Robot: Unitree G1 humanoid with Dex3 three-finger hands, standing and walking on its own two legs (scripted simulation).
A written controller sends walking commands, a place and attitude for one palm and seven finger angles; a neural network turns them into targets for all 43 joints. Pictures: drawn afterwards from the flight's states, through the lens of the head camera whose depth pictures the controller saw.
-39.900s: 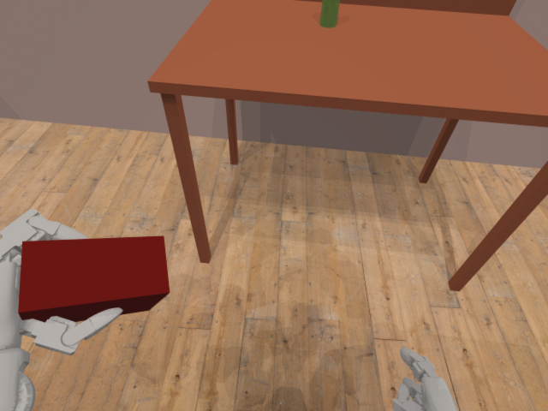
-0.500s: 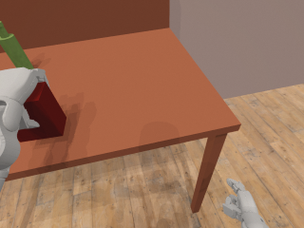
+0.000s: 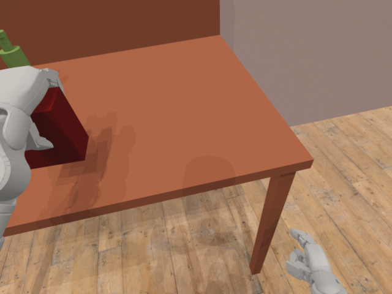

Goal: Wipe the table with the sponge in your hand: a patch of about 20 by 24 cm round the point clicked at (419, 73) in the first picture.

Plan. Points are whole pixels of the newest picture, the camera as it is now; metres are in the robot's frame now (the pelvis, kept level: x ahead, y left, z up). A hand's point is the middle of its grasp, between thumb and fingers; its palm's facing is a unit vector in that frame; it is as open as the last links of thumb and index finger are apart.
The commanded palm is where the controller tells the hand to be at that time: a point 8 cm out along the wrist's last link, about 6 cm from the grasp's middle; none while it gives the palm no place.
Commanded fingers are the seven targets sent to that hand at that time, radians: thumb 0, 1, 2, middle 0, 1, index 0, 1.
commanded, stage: lift the sponge slowly off the table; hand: left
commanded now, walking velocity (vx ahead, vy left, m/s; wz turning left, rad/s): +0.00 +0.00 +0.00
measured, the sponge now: (49, 138) +0.29 +0.34 +0.20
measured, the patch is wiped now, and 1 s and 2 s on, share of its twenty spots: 0.95 0.95 0.95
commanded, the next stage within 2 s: bring the sponge back beside the body in 0.10 s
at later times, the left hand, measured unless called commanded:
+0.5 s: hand (39, 124) +0.27 +0.30 +0.25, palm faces +0.16 +0.04 -0.99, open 10.1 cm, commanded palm +0.21 +0.32 +0.32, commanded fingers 0.00 0.10 1.30 -1.20 -1.60 -1.20 -1.60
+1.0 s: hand (24, 143) +0.23 +0.29 +0.25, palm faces +0.26 +0.02 -0.97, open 10.1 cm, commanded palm +0.17 +0.30 +0.31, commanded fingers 0.00 0.10 1.30 -1.20 -1.60 -1.20 -1.60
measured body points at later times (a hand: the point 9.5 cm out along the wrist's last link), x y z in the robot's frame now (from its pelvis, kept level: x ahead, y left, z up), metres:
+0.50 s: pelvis +0.00 +0.00 +0.00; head +0.00 -0.05 +0.45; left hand +0.25 +0.30 +0.30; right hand +0.26 -0.19 -0.08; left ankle +0.00 +0.10 -0.74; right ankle +0.02 -0.12 -0.74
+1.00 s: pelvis -0.01 -0.01 +0.00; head -0.04 -0.05 +0.44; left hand +0.21 +0.29 +0.30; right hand +0.26 -0.18 -0.06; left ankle +0.00 +0.10 -0.74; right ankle +0.02 -0.12 -0.74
